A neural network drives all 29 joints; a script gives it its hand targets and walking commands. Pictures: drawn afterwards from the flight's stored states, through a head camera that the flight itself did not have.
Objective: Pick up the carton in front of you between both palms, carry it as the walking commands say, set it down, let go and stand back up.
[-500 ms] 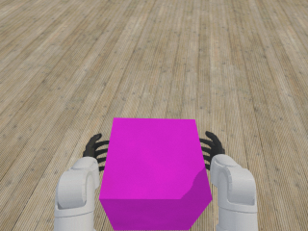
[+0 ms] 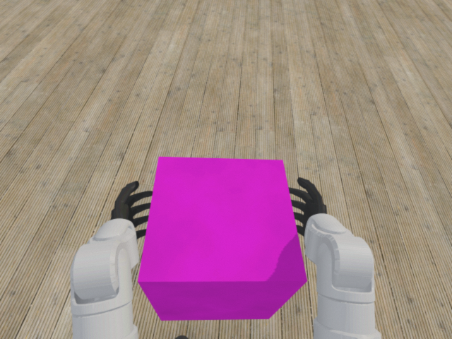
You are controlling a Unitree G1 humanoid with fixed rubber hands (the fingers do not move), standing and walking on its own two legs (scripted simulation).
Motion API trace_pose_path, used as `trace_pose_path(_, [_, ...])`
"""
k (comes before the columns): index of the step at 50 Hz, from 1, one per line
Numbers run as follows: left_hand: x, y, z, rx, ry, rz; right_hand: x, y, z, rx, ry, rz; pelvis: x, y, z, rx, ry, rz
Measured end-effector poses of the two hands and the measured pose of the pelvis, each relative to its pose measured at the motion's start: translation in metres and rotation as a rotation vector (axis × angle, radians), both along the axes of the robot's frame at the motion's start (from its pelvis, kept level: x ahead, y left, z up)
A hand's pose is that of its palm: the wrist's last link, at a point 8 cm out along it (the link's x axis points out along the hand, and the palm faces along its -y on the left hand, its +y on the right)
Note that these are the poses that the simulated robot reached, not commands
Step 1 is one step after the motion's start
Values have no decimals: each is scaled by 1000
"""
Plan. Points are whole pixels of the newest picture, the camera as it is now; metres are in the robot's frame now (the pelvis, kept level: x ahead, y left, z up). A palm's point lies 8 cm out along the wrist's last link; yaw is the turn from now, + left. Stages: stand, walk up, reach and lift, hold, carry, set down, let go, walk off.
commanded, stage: carry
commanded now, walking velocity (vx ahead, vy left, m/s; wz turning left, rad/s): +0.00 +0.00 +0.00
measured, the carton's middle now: (218, 244) +0.27 +0.00 -0.01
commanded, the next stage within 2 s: none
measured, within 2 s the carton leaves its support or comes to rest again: neither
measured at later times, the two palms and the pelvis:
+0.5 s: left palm (150, 154) +0.41 +0.13 +0.08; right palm (310, 151) +0.42 -0.17 +0.08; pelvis +0.15 -0.03 +0.00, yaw +2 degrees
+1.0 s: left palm (145, 166) +0.38 +0.13 +0.08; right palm (311, 160) +0.40 -0.17 +0.08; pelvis +0.13 -0.03 -0.01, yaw +3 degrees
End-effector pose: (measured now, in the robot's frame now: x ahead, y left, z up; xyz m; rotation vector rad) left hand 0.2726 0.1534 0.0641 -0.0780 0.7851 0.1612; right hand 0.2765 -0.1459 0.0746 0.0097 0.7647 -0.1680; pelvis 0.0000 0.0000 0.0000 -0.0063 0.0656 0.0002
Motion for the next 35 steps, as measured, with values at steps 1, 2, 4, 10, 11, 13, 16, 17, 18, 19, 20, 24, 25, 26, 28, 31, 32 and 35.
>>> trace_pose_path(1, [8,0,0,-2,6,-3,7,0,1,-2,7,-2,7,0,3,-3,2,1])
trace_pose_path(2, [15,-1,1,-3,7,-4,14,-1,2,-4,7,-3,15,0,4,-5,3,3])
trace_pose_path(4, [30,-2,4,-4,-8,-1,30,-2,6,-4,-8,-1,29,-2,6,-4,3,9])
trace_pose_path(10, [70,-11,21,30,-86,22,78,-11,15,22,-86,28,77,-15,0,20,-16,21])
trace_pose_path(11, [77,-13,24,45,-86,18,85,-13,15,33,-86,26,85,-17,0,12,-18,22])
trace_pose_path(13, [90,-17,26,61,-76,9,96,-17,14,45,-76,21,101,-19,0,3,-17,28])
trace_pose_path(16, [107,-21,27,70,-62,2,112,-21,12,48,-63,17,121,-22,-1,-3,-12,34])
trace_pose_path(17, [113,-23,26,69,-61,2,117,-23,12,48,-61,16,125,-23,-2,-4,-10,35])
trace_pose_path(18, [117,-24,26,67,-60,2,122,-24,12,48,-60,16,130,-24,-2,-4,-8,36])
trace_pose_path(19, [121,-24,25,66,-59,3,126,-24,11,46,-59,16,134,-25,-3,-4,-5,38])
trace_pose_path(20, [125,-25,24,63,-58,5,130,-25,11,45,-58,17,137,-26,-3,-4,-3,39])
trace_pose_path(24, [133,-25,19,55,-51,13,142,-25,9,37,-51,25,146,-29,-5,-1,4,42])
trace_pose_path(25, [134,-25,18,54,-49,15,144,-25,9,36,-49,27,148,-30,-5,-1,5,43])
trace_pose_path(26, [135,-25,17,52,-48,18,145,-24,8,34,-48,30,149,-30,-5,0,6,43])
trace_pose_path(28, [136,-24,15,50,-46,23,147,-23,7,32,-46,35,150,-30,-6,1,7,45])
trace_pose_path(31, [135,-22,14,48,-47,30,148,-22,6,30,-47,42,150,-31,-7,1,7,46])
trace_pose_path(32, [134,-22,13,48,-48,32,148,-21,6,30,-48,44,150,-30,-7,1,7,47])
trace_pose_path(35, [131,-20,13,48,-50,36,146,-20,5,30,-50,49,148,-30,-8,2,4,48])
